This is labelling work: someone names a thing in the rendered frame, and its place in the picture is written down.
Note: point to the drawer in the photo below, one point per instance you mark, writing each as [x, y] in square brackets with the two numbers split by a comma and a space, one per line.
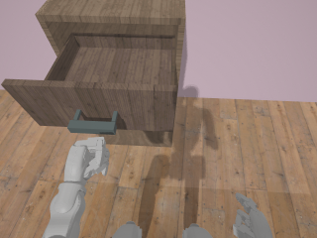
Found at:
[99, 73]

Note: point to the left robot forearm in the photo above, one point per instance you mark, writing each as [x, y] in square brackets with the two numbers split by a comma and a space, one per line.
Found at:
[66, 210]

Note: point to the cabinet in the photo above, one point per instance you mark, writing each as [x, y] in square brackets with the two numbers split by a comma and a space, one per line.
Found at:
[60, 18]

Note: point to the robot right thigh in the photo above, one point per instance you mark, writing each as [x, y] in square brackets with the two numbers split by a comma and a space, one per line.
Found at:
[195, 232]

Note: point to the robot left hand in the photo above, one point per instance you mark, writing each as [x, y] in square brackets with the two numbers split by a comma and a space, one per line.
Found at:
[92, 152]

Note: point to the robot right hand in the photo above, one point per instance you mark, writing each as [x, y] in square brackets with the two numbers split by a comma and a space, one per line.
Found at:
[256, 225]

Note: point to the handle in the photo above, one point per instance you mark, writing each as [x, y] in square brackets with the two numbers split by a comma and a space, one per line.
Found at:
[92, 127]

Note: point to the robot left thigh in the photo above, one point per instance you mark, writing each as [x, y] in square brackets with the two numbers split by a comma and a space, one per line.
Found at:
[128, 231]

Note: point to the robot thigh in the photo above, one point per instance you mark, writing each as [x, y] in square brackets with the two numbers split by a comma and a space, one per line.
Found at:
[128, 231]
[195, 232]

